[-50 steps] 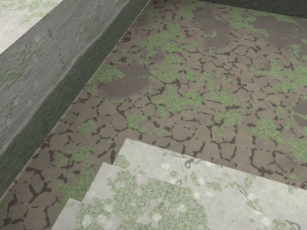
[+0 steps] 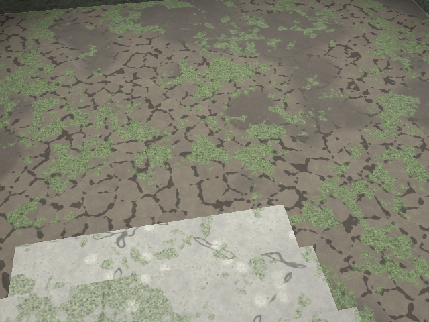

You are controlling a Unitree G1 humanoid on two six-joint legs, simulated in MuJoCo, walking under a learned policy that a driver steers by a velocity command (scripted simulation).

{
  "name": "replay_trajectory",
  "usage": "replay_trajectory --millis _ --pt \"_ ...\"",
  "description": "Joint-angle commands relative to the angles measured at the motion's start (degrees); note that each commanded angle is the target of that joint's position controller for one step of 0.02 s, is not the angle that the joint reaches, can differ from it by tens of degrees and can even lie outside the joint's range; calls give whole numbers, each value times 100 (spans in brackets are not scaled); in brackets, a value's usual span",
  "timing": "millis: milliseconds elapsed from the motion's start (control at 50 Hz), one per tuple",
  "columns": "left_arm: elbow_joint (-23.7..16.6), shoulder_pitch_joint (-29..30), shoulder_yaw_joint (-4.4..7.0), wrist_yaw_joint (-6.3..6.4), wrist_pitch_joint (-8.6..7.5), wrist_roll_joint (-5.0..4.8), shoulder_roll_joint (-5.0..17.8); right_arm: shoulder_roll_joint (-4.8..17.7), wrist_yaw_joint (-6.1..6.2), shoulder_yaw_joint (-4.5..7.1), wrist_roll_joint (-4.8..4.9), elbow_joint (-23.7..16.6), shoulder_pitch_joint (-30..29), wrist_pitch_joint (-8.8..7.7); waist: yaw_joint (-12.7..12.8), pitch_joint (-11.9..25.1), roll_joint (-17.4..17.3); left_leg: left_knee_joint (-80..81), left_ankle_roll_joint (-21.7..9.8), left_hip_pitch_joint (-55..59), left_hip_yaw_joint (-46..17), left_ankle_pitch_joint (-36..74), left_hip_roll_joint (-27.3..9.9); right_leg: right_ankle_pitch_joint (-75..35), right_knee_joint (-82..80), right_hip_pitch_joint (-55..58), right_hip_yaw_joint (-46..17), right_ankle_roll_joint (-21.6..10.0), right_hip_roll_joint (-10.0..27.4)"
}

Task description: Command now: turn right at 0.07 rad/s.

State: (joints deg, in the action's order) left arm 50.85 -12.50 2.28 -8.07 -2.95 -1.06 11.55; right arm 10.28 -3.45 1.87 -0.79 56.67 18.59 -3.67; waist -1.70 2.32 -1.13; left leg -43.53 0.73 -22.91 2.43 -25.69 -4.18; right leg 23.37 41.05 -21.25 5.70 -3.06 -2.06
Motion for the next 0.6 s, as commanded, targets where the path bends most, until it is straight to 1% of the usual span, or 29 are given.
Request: replay_trajectory --millis 20,40,60,80,100,140,160,180,200,220,240,260,280,300,320,340,360,380,400,420,440,460,480,500,520,540,560,580,600 --pt "-227 -247 290 140 -31 122 1061 768 5 111 57 -331 -701 -62 537 -281 -225 1404 -191 122 -155 584 101 321 -1322 147 -423 136 425" --pt "-208 74 250 173 -56 157 903 542 -8 82 137 -214 -626 -58 393 -558 -116 1568 -175 -25 -209 455 92 345 -1389 145 -424 167 471" --pt "-110 33 206 182 -78 119 759 556 -3 105 166 -150 -537 -56 335 -629 29 1499 -126 165 -130 628 124 10 -1510 100 -522 151 525" --pt "15 -98 187 175 -106 61 694 551 3 126 142 -63 -373 -45 243 -527 126 1425 -110 403 -60 874 153 -530 -1552 185 -556 103 539" --pt "78 -135 184 176 -115 58 639 506 6 119 67 30 -260 -61 216 -374 82 1342 -133 578 -1 1211 171 -1183 -1454 359 -481 23 468" --pt "131 -117 207 218 -122 92 628 388 30 109 40 146 -145 -65 184 -85 80 1264 -172 694 82 1786 165 -2351 -1297 781 -396 -64 415" --pt "204 -249 265 267 -102 127 743 521 57 170 7 187 -49 -41 177 -16 102 1278 -219 717 136 1277 184 -1866 -1383 896 -430 -170 431" --pt "283 -446 395 351 -78 241 1020 781 122 294 -99 171 -13 -14 243 -187 240 1168 -335 514 216 67 286 -597 -1607 876 -614 -486 529" --pt "407 -731 456 437 -69 362 1041 804 202 355 -234 166 -24 5 353 -497 376 1035 -491 107 137 -901 271 1060 -1971 842 -1085 -882 816" --pt "562 -1218 447 557 -102 426 845 617 270 345 -338 126 -135 9 528 -754 579 656 -618 -495 38 -1188 234 2069 -2339 1121 -1847 -1303 1300" --pt "735 -1679 381 674 -146 441 573 296 329 276 -367 23 -345 -21 682 -846 846 211 -639 -1035 73 -846 282 2318 -2701 1615 -2668 -1654 1843" --pt "826 -1884 283 742 -171 397 313 57 397 208 -353 -170 -711 -92 785 -969 866 -30 -666 -1438 -52 -585 237 2148 -2871 1888 -3097 -1828 2174" --pt "829 -1914 219 781 -212 389 180 -138 437 140 -347 -351 -1115 -159 868 -890 785 -482 -704 -1543 -232 -615 188 1634 -2860 2019 -3173 -1831 2232" --pt "824 -1924 200 810 -252 401 174 -178 436 117 -348 -457 -1255 -218 882 -772 718 -906 -719 -1565 -294 -771 207 950 -2759 2095 -2975 -1764 2169" --pt "788 -1755 191 841 -286 398 209 -116 403 135 -304 -533 -1365 -255 775 -760 613 -1049 -712 -1473 -214 -826 262 -429 -2495 2038 -2539 -1619 1987" --pt "753 -1452 175 878 -310 398 226 -52 334 146 -269 -615 -1410 -262 577 -711 504 -886 -671 -1126 -109 -640 293 -1741 -2199 1810 -2037 -1399 1748" --pt "715 -1009 113 884 -318 317 145 -117 276 133 -212 -600 -1274 -257 261 -608 315 -325 -530 -448 5 -186 293 -2466 -1856 1325 -1491 -1101 1475" --pt "647 -339 18 802 -272 348 137 -314 112 64 -167 -344 -518 -257 -286 -445 45 -29 -429 1331 311 1383 520 -2824 -1175 -135 -651 -687 900" --pt "620 236 -7 599 -193 478 235 -241 -53 76 -137 103 827 -273 -971 -255 -103 196 -391 3051 244 3666 518 -3757 32 -1524 -93 -253 518" --pt "259 757 41 430 -199 304 458 500 -76 244 -191 288 1852 -308 -1351 100 -411 837 -465 3641 -313 5499 117 -3437 1194 -2152 52 69 245" --pt "322 -101 166 404 -256 222 317 1555 -43 365 -204 62 1870 -424 -770 659 -1274 1302 -1577 3401 -2224 7613 -1223 1339 2935 -1927 -388 384 -59" --pt "330 -386 220 511 -292 76 268 1422 -97 350 -408 1 1520 -509 -594 40 -868 1557 -2269 2730 -2721 7141 -1800 1666 3165 -2413 -1250 422 -4" --pt "317 -145 245 617 -218 171 357 1225 -47 321 -296 -116 715 -466 -378 -254 -453 1493 -2166 2375 -2325 6770 -1806 1504 3580 -2637 -1306 425 268" --pt "315 -322 237 689 -140 341 201 822 0 196 -93 -278 41 -345 20 -18 -40 1281 -1841 2091 -1968 6141 -1548 1283 3656 -2657 -1197 523 407" --pt "418 -706 209 719 -105 446 18 417 -5 57 29 -481 -531 -261 324 154 73 1003 -1637 1610 -1569 6374 -1288 955 3631 -2455 -1181 694 507" --pt "727 -946 272 943 248 156 384 466 336 37 158 -358 -602 4 647 -379 396 1617 -1155 1066 -919 5587 -1051 -21 1965 -1491 -903 584 437" --pt "725 -973 182 994 436 145 105 576 430 57 121 -353 -728 108 697 -459 -89 1652 -875 295 -421 5569 -734 -533 1094 -461 -596 506 447" --pt "1082 -1514 176 979 609 144 -6 573 432 67 56 -390 -905 118 790 -135 -451 1380 -812 -274 -164 5576 -633 -1821 1705 797 -299 356 286" --pt "1096 -1576 178 953 716 127 29 579 435 48 118 -402 -1005 151 897 -104 -582 1417 -778 -516 -94 5489 -580 -1900 1742 1066 -261 231 181"
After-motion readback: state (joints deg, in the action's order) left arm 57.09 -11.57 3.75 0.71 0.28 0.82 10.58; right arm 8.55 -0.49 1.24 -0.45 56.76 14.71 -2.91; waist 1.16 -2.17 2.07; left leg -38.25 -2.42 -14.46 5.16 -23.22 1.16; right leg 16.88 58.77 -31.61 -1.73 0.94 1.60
